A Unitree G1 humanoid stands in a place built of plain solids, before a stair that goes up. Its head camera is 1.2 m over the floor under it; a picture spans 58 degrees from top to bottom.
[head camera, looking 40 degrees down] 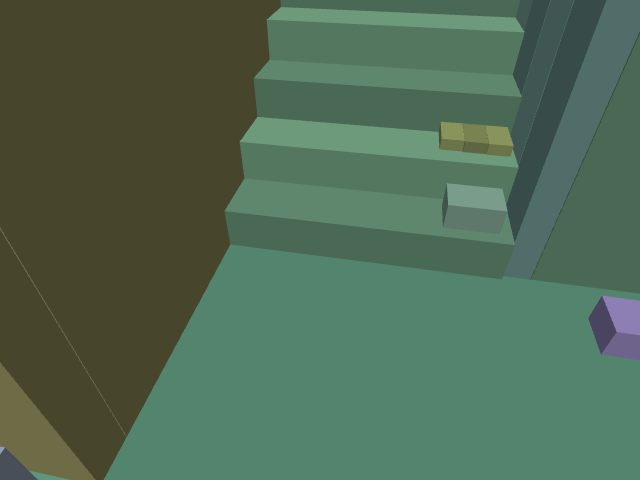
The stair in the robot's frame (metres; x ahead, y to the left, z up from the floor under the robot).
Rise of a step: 0.18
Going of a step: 0.25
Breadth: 1.11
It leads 11 degrees to the right of straight ahead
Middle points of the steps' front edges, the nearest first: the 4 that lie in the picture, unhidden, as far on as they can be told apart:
1.29 -0.16 0.18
1.54 -0.21 0.35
1.78 -0.26 0.53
2.03 -0.30 0.71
